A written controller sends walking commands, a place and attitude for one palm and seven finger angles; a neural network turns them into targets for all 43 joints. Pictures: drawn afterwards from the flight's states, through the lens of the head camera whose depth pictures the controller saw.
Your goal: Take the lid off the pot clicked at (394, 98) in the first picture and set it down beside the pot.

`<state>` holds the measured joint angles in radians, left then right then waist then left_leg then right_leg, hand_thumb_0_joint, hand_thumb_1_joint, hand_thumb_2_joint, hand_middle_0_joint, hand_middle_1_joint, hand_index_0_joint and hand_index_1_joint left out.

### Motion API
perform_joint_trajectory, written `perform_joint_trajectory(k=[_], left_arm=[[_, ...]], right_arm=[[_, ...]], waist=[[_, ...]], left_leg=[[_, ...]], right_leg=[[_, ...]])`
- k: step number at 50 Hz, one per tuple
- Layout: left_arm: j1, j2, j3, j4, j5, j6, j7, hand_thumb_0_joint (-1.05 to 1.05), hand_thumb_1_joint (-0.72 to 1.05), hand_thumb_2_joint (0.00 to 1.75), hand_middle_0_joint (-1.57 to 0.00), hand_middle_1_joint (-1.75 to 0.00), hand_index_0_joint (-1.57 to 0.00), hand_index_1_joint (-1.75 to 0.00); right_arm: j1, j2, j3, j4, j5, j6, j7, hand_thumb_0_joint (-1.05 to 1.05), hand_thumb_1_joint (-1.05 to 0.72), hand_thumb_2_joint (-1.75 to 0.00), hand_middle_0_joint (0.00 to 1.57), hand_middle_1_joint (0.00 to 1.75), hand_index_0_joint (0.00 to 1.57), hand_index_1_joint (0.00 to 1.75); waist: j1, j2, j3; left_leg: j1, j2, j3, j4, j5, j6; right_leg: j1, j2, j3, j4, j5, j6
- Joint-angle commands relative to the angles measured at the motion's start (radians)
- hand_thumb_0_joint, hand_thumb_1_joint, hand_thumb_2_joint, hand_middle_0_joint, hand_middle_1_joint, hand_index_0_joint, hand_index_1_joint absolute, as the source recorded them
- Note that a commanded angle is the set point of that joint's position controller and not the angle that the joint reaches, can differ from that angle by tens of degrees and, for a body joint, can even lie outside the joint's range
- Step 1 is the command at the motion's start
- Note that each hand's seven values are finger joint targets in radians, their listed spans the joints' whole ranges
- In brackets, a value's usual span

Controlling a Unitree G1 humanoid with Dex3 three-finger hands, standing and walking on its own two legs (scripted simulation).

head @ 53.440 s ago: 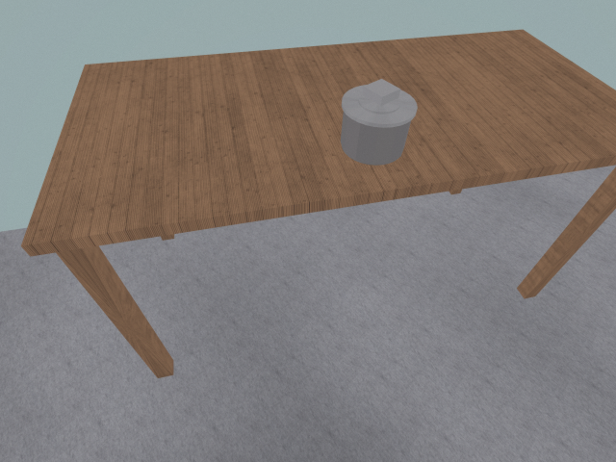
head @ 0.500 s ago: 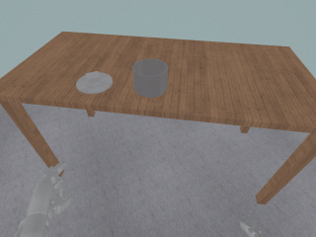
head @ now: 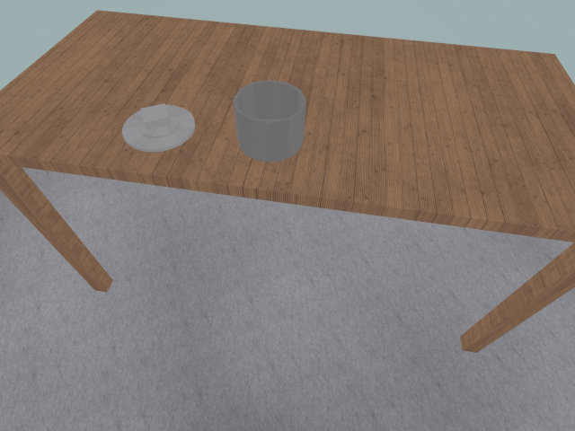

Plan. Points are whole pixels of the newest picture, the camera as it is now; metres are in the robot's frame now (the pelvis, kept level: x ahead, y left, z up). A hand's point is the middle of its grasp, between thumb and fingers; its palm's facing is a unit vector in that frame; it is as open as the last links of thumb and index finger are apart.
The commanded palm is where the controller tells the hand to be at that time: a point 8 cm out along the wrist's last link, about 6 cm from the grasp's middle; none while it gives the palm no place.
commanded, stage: let the arm hang, fingers relaxed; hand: left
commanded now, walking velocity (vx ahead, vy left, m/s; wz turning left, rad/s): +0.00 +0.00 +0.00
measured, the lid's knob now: (155, 116) +0.70 +0.32 +0.01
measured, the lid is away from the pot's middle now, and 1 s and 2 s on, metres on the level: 0.25 0.25 0.25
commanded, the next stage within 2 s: look to check the result in 0.54 s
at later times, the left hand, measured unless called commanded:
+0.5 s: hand out of the picture +0.03 +0.17 -0.17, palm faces +0.04 -0.98 -0.21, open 7.2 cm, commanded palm none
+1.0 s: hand out of the picture +0.00 +0.16 -0.18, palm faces +0.04 -0.98 -0.18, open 7.3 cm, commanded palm none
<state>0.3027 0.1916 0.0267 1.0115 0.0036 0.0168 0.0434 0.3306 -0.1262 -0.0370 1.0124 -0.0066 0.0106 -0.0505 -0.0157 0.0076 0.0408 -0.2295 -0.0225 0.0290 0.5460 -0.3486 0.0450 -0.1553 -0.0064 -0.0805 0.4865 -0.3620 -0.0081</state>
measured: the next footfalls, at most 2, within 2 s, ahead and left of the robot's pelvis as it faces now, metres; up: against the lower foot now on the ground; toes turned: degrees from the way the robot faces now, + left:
none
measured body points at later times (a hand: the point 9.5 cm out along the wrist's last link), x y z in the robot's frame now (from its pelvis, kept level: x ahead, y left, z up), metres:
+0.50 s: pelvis +0.01 -0.01 +0.00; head +0.03 +0.00 +0.45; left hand +0.03 +0.22 -0.16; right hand -0.01 -0.22 -0.15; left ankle -0.04 +0.09 -0.73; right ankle -0.07 -0.11 -0.73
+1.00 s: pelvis +0.00 +0.00 +0.00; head +0.02 +0.00 +0.45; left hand +0.00 +0.21 -0.16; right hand -0.03 -0.21 -0.16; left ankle -0.04 +0.09 -0.73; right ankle -0.07 -0.11 -0.73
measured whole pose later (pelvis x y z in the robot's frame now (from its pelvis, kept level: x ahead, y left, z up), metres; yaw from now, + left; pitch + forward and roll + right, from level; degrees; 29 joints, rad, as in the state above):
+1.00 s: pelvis +0.00 +0.00 +0.00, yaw -1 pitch +0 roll +0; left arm 0.30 0.12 0.03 1.10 0.00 0.00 0.06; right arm 0.32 -0.09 -0.04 1.12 0.00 0.00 -0.06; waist -0.01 -0.01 0.03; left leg -0.15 -0.02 0.04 0.47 -0.32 0.04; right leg -0.09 -0.01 -0.06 0.43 -0.34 -0.01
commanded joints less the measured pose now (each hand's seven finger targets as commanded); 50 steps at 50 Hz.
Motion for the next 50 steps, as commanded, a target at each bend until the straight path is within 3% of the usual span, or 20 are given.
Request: perform_joint_trajectory(k=[1, 2, 4, 7, 9, 12, 23, 27, 28, 32, 33, 50], left_arm=[[0.046, 0.052, 0.006, -0.021, 0.002, -0.023, 0.01, 0.0, 0.9, 0.9, -0.2, -0.3, -0.2, -0.3], [0.039, 0.047, 0.005, -0.017, 0.002, -0.022, 0.011, 0.0, 0.9, 0.9, -0.2, -0.3, -0.2, -0.3], [0.032, 0.039, 0.005, -0.013, 0.003, -0.018, 0.013, 0.0, 0.9, 0.9, -0.2, -0.3, -0.2, -0.3], [0.031, 0.036, 0.007, -0.004, 0.002, -0.02, 0.014, 0.0, 0.9, 0.9, -0.2, -0.3, -0.2, -0.3], [0.026, 0.031, 0.01, -0.001, 0.003, -0.018, 0.013, 0.0, 0.9, 0.9, -0.2, -0.3, -0.2, -0.3], [0.025, 0.037, 0.014, 0.005, 0.002, -0.022, 0.012, 0.0, 0.9, 0.9, -0.2, -0.3, -0.2, -0.3], [0.029, 0.029, 0.013, 0.018, 0.002, -0.024, 0.014, 0.0, 0.9, 0.9, -0.2, -0.3, -0.2, -0.3], [0.035, 0.025, 0.012, 0.029, 0.0, -0.026, 0.013, 0.0, 0.9, 0.9, -0.2, -0.3, -0.2, -0.3], [0.033, 0.025, 0.01, 0.028, 0.002, -0.025, 0.014, 0.0, 0.9, 0.9, -0.2, -0.3, -0.2, -0.3], [0.047, 0.018, 0.01, 0.04, 0.0, -0.027, 0.014, 0.0, 0.9, 0.9, -0.2, -0.3, -0.2, -0.3], [0.044, 0.016, 0.011, 0.039, 0.002, -0.026, 0.015, 0.0, 0.9, 0.9, -0.2, -0.3, -0.2, -0.3], [0.067, -0.004, 0.009, 0.07, 0.001, -0.027, 0.015, 0.0, 0.9, 0.9, -0.2, -0.3, -0.2, -0.3]], right_arm=[[0.068, -0.094, -0.023, -0.017, 0.001, -0.022, 0.003, 0.0, -0.9, -0.9, 0.2, 0.3, 0.2, 0.3], [0.066, -0.092, -0.023, -0.009, 0.0, -0.021, 0.002, 0.0, -0.9, -0.9, 0.2, 0.3, 0.2, 0.3], [0.057, -0.083, -0.022, 0.004, -0.001, -0.018, 0.003, 0.0, -0.9, -0.9, 0.2, 0.3, 0.2, 0.3], [0.058, -0.081, -0.023, 0.017, -0.003, -0.02, 0.002, 0.0, -0.9, -0.9, 0.2, 0.3, 0.2, 0.3], [0.052, -0.072, -0.022, 0.027, -0.004, -0.019, 0.001, 0.0, -0.9, -0.9, 0.2, 0.3, 0.2, 0.3], [0.057, -0.075, -0.023, 0.035, -0.004, -0.024, -0.001, 0.0, -0.9, -0.9, 0.2, 0.3, 0.2, 0.3], [0.054, -0.061, -0.023, 0.049, 0.0, -0.019, -0.004, 0.0, -0.9, -0.9, 0.2, 0.3, 0.2, 0.3], [0.061, -0.066, -0.023, 0.054, -0.001, -0.021, -0.004, 0.0, -0.9, -0.9, 0.2, 0.3, 0.2, 0.3], [0.059, -0.061, -0.023, 0.059, 0.001, -0.019, -0.004, 0.0, -0.9, -0.9, 0.2, 0.3, 0.2, 0.3], [0.068, -0.066, -0.02, 0.066, 0.001, -0.025, -0.006, 0.0, -0.9, -0.9, 0.2, 0.3, 0.2, 0.3], [0.066, -0.058, -0.022, 0.067, 0.002, -0.023, -0.007, 0.0, -0.9, -0.9, 0.2, 0.3, 0.2, 0.3], [0.086, -0.044, -0.017, 0.094, 0.003, -0.028, -0.009, 0.0, -0.9, -0.9, 0.2, 0.3, 0.2, 0.3]], waist=[[0.001, -0.055, -0.052], [0.0, -0.073, -0.038], [0.002, -0.051, 0.007], [0.002, -0.034, 0.0], [0.004, -0.001, 0.028], [0.004, 0.023, -0.019], [0.002, -0.02, 0.015], [-0.001, -0.013, 0.0], [0.0, -0.018, 0.026], [0.0, -0.001, -0.011], [-0.001, -0.005, 0.017], [0.001, -0.004, 0.026]], left_leg=[[0.037, 0.116, -0.085, -0.066, 0.437, 0.017], [0.041, 0.115, -0.088, -0.072, 0.434, 0.017], [0.028, 0.115, -0.092, -0.09, 0.401, 0.019], [0.048, 0.116, -0.085, -0.09, 0.435, 0.018], [0.036, 0.117, -0.088, -0.104, 0.394, 0.019], [0.066, 0.119, -0.084, -0.09, 0.474, 0.018], [0.06, 0.115, -0.08, -0.098, 0.41, 0.014], [0.078, 0.117, -0.076, -0.104, 0.42, 0.013], [0.064, 0.117, -0.079, -0.109, 0.397, 0.014], [0.093, 0.121, -0.079, -0.107, 0.447, 0.016], [0.082, 0.121, -0.081, -0.109, 0.431, 0.017], [0.081, 0.122, -0.085, -0.136, 0.404, 0.021]], right_leg=[[0.051, -0.105, 0.081, -0.048, 0.416, -0.056], [0.041, -0.102, 0.077, -0.049, 0.408, -0.055], [0.017, -0.1, 0.078, -0.058, 0.366, -0.053], [0.025, -0.1, 0.08, -0.057, 0.388, -0.053], [0.011, -0.098, 0.081, -0.066, 0.346, -0.053], [0.042, -0.1, 0.083, -0.056, 0.404, -0.054], [0.033, -0.103, 0.088, -0.086, 0.399, -0.052], [0.038, -0.102, 0.088, -0.087, 0.405, -0.052], [0.025, -0.099, 0.087, -0.092, 0.383, -0.049], [0.039, -0.099, 0.087, -0.086, 0.404, -0.05], [0.025, -0.095, 0.083, -0.087, 0.387, -0.049], [0.02, -0.091, 0.082, -0.095, 0.346, -0.045]])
